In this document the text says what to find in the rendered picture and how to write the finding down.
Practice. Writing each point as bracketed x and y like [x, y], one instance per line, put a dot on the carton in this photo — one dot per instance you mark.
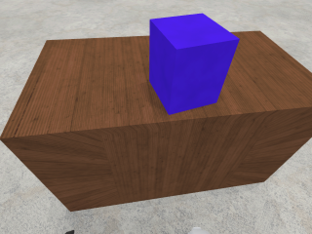
[189, 58]

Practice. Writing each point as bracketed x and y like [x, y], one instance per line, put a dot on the pedestal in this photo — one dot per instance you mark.
[89, 125]

